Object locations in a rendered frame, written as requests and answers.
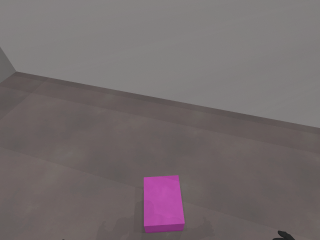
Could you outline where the carton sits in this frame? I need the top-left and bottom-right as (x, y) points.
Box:
(144, 175), (185, 233)

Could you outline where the right robot hand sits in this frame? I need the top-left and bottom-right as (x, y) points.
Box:
(272, 230), (295, 240)

